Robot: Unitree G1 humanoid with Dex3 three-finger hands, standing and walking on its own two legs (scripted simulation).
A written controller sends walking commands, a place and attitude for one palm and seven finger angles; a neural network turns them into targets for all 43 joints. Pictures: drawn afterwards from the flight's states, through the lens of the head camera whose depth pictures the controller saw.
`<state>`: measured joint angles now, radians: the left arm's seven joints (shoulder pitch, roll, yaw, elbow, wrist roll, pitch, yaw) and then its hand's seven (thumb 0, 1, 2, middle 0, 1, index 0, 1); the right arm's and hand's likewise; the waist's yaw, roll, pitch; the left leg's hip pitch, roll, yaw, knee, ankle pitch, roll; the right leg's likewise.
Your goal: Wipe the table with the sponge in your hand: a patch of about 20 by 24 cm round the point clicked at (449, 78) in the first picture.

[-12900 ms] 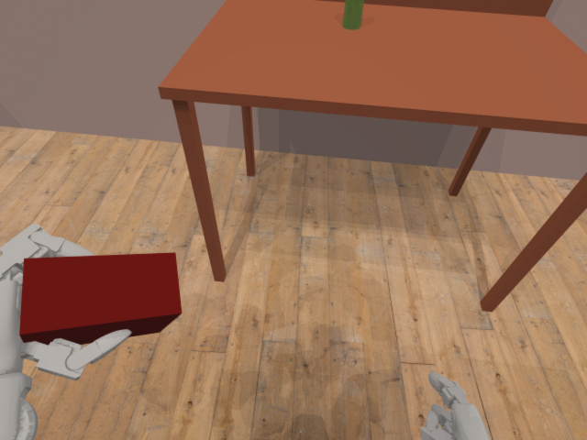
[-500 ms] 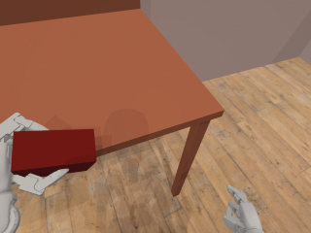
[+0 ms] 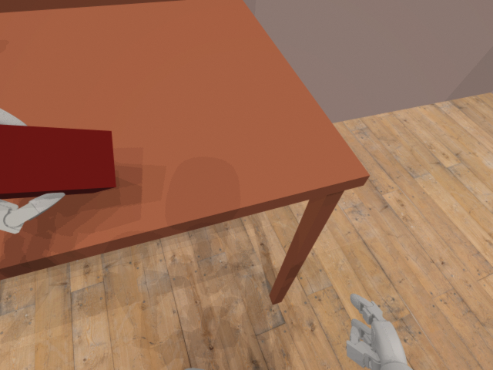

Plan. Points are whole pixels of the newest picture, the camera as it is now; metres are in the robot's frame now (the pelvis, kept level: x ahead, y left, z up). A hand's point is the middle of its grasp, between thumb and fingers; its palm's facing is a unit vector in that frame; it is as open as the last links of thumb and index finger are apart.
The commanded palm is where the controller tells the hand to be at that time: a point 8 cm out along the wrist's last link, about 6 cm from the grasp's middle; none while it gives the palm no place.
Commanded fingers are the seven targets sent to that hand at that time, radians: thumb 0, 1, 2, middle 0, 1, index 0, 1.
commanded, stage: come to a stop and stand still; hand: left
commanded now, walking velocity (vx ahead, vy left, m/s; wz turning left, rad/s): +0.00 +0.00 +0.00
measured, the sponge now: (62, 165) +0.28 +0.27 +0.19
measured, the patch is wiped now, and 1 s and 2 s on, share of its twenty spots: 0.00 0.00 0.00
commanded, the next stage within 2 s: look again from close up in 0.50 s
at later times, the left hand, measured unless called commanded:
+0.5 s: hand (76, 197) +0.26 +0.25 +0.17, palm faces +0.37 -0.86 -0.36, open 10.2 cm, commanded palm +0.20 +0.28 +0.18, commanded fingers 0.00 0.10 1.30 -1.20 -1.60 -1.20 -1.60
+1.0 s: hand (61, 206) +0.25 +0.26 +0.16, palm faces +0.35 -0.87 -0.35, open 10.2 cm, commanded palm +0.19 +0.30 +0.18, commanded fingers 0.00 0.10 1.30 -1.20 -1.60 -1.20 -1.60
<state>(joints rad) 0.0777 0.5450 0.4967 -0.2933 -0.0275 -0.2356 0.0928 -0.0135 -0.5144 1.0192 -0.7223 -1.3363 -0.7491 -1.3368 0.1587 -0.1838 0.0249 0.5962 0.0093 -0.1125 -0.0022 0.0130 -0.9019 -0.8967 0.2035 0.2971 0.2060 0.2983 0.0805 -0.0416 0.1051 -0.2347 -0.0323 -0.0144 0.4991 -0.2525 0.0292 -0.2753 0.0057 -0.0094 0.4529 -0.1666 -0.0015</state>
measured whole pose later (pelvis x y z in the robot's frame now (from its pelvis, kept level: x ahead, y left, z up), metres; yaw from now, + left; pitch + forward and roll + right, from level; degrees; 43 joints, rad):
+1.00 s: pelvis +0.02 +0.02 +0.01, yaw -1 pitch -1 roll -1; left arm 0.40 0.36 0.34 -0.44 -0.05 -0.22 0.09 -0.01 -0.51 1.02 -0.72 -1.34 -0.74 -1.34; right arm 0.21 -0.19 0.03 0.56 0.00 -0.08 -0.02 0.01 -0.90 -0.90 0.20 0.30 0.21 0.30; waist 0.03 -0.02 0.05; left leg -0.16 -0.04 0.01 0.43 -0.25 0.06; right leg -0.20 -0.01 0.02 0.36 -0.15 0.03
